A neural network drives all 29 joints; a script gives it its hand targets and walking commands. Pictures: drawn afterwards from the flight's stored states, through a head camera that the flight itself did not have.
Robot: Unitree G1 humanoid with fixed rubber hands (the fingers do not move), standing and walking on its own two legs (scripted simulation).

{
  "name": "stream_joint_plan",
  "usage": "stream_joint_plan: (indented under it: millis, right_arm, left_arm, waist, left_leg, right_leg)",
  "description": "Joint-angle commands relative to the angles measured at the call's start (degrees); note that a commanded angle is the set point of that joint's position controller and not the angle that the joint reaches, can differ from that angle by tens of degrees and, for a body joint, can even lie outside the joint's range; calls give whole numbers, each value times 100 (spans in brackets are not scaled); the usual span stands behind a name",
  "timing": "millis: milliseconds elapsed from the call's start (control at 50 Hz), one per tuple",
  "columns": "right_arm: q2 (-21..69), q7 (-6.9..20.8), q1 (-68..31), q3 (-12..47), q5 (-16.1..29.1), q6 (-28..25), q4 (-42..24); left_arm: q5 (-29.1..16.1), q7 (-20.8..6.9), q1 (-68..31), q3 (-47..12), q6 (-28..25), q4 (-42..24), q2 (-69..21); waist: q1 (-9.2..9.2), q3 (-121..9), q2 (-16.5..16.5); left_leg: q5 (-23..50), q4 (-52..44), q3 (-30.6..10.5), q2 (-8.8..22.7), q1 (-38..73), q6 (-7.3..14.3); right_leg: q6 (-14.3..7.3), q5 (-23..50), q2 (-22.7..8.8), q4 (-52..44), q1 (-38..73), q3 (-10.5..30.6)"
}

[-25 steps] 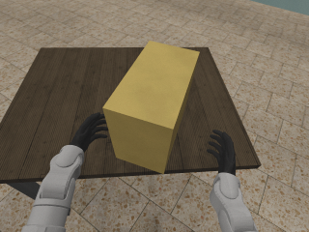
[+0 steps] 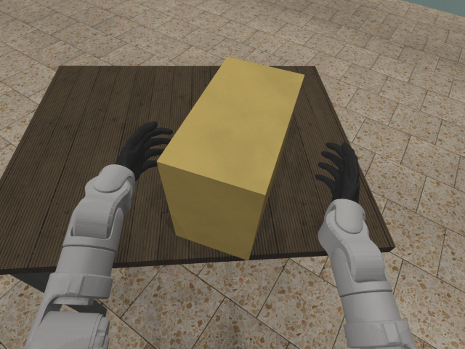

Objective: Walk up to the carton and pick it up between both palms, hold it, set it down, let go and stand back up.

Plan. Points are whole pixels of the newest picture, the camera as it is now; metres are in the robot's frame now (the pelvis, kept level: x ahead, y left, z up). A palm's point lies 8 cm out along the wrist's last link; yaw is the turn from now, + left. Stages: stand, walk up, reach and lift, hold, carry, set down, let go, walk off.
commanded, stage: reach and lift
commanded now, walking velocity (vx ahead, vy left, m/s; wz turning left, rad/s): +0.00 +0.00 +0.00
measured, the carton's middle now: (237, 158) +0.46 +0.03 +0.03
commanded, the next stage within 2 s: none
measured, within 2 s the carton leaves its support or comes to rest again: neither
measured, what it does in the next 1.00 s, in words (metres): stands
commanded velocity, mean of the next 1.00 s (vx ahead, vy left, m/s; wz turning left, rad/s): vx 0.00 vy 0.00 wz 0.00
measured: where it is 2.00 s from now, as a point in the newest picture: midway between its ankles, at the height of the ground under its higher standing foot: outside the picture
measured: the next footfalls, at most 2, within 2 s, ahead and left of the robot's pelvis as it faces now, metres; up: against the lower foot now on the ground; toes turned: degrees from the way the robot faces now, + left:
none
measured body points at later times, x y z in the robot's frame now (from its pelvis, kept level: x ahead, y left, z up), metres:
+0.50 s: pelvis -0.01 +0.00 +0.00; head +0.05 +0.03 +0.44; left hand +0.44 +0.18 +0.13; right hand +0.39 -0.14 +0.12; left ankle -0.03 +0.07 -0.74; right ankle +0.00 -0.16 -0.74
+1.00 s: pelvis -0.04 +0.01 -0.01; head +0.06 +0.04 +0.43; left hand +0.44 +0.19 +0.04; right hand +0.37 -0.16 +0.04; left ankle -0.03 +0.07 -0.74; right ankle +0.00 -0.16 -0.74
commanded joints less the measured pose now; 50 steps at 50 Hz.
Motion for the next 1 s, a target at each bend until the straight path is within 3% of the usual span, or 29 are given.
stream_joint_plan:
  millis: [0,60,100,120,180,200,220,240,260,340,360,400,420,440,540,580,600,620,700,720,740,760,780,800,840,860,880,900,980]
  right_arm:
    - [-751,-51,-2548,-547,276,-93,-408]
    - [-802,-101,-3042,-602,296,-109,-531]
    - [-693,-112,-3089,-688,251,-140,-323]
    - [-876,-91,-3630,-777,271,-179,-525]
    - [-727,-114,-3645,-742,321,-159,-243]
    - [-744,-124,-3841,-752,300,-137,-216]
    - [-732,-87,-3657,-638,362,-126,-223]
    - [-721,-67,-4036,-701,392,-108,-74]
    - [-725,-61,-4150,-710,392,-121,0]
    - [-765,-74,-4398,-760,374,-121,56]
    - [-805,-77,-4430,-724,400,-145,220]
    - [-773,-102,-4793,-807,387,-148,343]
    - [-813,-74,-4827,-837,388,-194,275]
    - [-768,-99,-4930,-931,301,-208,486]
    - [-567,-106,-4936,-1047,104,-378,1042]
    - [-521,-122,-4796,-954,113,-515,1087]
    - [-503,-104,-4794,-1047,89,-585,1430]
    - [-395,-61,-4798,-901,109,-602,1707]
    - [-404,0,-4870,-1140,-160,-981,2069]
    - [-259,3,-4811,-1047,-223,-1077,2392]
    - [-263,28,-4854,-1094,-219,-1215,2293]
    - [-141,62,-4815,-1089,-311,-1298,2739]
    - [-279,102,-5018,-1182,-308,-1428,2553]
    - [-332,115,-5109,-1254,-382,-1605,2225]
    - [-92,176,-5225,-1195,-391,-1817,2497]
    - [-78,220,-5291,-1274,-462,-1954,2470]
    - [-116,264,-5412,-1279,-532,-2036,2446]
    - [-34,299,-5229,-1243,-556,-2049,2934]
    - [81,438,-5480,-1454,-859,-2283,3350]
  left_arm:
    - [-626,148,-3242,393,-299,-576,1127]
    - [-724,186,-3472,334,-340,-347,1092]
    - [-686,212,-3705,420,-384,-329,1186]
    - [-775,251,-4045,398,-403,-359,1336]
    - [-862,330,-4139,329,-469,-147,1356]
    - [-844,330,-4380,276,-422,-165,1378]
    - [-808,336,-4149,255,-418,-113,1305]
    - [-822,346,-4592,248,-452,15,1345]
    - [-781,396,-4649,271,-449,197,1372]
    - [-845,455,-4810,255,-534,319,1419]
    - [-788,456,-4806,304,-532,565,1407]
    - [-823,479,-5232,188,-597,763,1415]
    - [-822,515,-5167,190,-653,795,1313]
    - [-804,535,-5281,162,-687,973,1316]
    - [-723,538,-5394,127,-924,1442,1062]
    - [-667,499,-5210,152,-1056,1482,983]
    - [-571,521,-5421,103,-1107,1474,908]
    - [-572,510,-5488,107,-1194,1749,879]
    - [-468,499,-5420,-109,-1561,2262,515]
    - [-531,466,-5377,-120,-1695,2690,502]
    - [-457,487,-5486,-70,-1836,2544,513]
    - [-533,484,-5361,-174,-2003,3173,314]
    - [-512,488,-5428,-199,-2104,3051,237]
    - [-485,527,-5493,-111,-2281,2742,350]
    - [-649,564,-5719,-264,-2604,3259,295]
    - [-654,581,-5631,-325,-2762,3577,204]
    - [-647,589,-5673,-374,-2899,3649,104]
    - [-634,582,-5642,-388,-3009,3973,178]
    - [-755,665,-6122,-510,-3630,4147,118]
  waist:
    - [-1060,-2734,991]
    - [-1054,-3067,746]
    - [-1044,-3256,889]
    - [-1051,-3528,832]
    - [-1068,-3775,799]
    - [-1175,-3796,757]
    - [-1076,-3899,888]
    - [-1130,-3946,876]
    - [-981,-3921,802]
    - [-1151,-4582,700]
    - [-1006,-4536,755]
    - [-1176,-4778,754]
    - [-1079,-4921,788]
    - [-1214,-4910,801]
    - [-1322,-5027,832]
    - [-1165,-5157,781]
    - [-1352,-5129,911]
    - [-1214,-4917,1042]
    - [-1385,-4828,1048]
    - [-1306,-4569,995]
    - [-1228,-4952,1082]
    - [-1284,-4608,1023]
    - [-1338,-4866,1073]
    - [-1248,-5388,1022]
    - [-1232,-5567,1082]
    - [-1268,-5709,901]
    - [-1175,-5880,1053]
    - [-1156,-5738,1107]
    - [-1179,-6439,1202]
  left_leg:
    - [4099,-290,-425,81,382,-559]
    - [4099,-239,-433,63,287,-549]
    - [4135,-178,-436,34,195,-558]
    - [4268,-105,-436,47,213,-560]
    - [4175,-42,-451,27,120,-546]
    - [4231,-23,-488,44,99,-530]
    - [4438,-11,-477,67,269,-547]
    - [4464,-5,-484,89,267,-559]
    - [4291,-31,-471,73,167,-517]
    - [4376,43,-456,43,76,-473]
    - [4445,82,-416,55,70,-506]
    - [4111,51,-449,42,-75,-467]
    - [4164,81,-405,13,91,-488]
    - [4058,83,-425,34,35,-478]
    - [4312,245,-469,84,247,-558]
    - [4608,264,-456,106,262,-583]
    - [4652,313,-496,101,470,-610]
    - [4598,322,-518,131,421,-592]
    - [4657,447,-559,185,596,-678]
    - [4452,490,-583,181,331,-647]
    - [4500,498,-552,168,435,-645]
    - [4265,549,-580,180,167,-666]
    - [4285,585,-612,206,344,-672]
    - [4516,694,-569,152,403,-690]
    - [4248,806,-588,170,147,-693]
    - [3971,862,-597,161,-73,-671]
    - [3934,818,-583,153,-125,-665]
    - [3733,874,-570,172,-193,-670]
    - [3362,1135,-647,174,-517,-727]
  right_leg:
    - [-203,2540,68,281,495,-206]
    - [-192,2744,64,282,569,-227]
    - [-192,2892,64,350,647,-215]
    - [-170,2905,94,388,622,-222]
    - [-160,3000,84,456,614,-243]
    - [-157,3058,108,447,609,-201]
    - [-160,3194,114,459,628,-215]
    - [-153,3029,127,450,514,-259]
    - [-129,2942,136,457,492,-213]
    - [-128,3323,146,533,704,-270]
    - [-112,3429,121,549,634,-251]
    - [-76,3317,143,575,638,-296]
    - [-82,3341,154,563,583,-293]
    - [-93,3319,158,550,497,-319]
    - [-149,3264,199,549,246,-399]
    - [-112,3521,164,538,355,-372]
    - [-116,3416,215,546,126,-422]
    - [-116,3093,194,523,-79,-410]
    - [-202,2530,244,439,-593,-460]
    - [-182,2298,212,482,-740,-459]
    - [-185,2306,211,527,-710,-449]
    - [-207,1980,218,556,-991,-458]
    - [-226,1899,238,532,-1035,-476]
    - [-235,2105,250,600,-1017,-483]
    - [-193,1850,239,706,-1276,-465]
    - [-206,1802,240,762,-1414,-449]
    - [-189,1850,201,804,-1352,-449]
    - [-178,1580,206,861,-1596,-443]
    - [-233,1143,147,1121,-2321,-454]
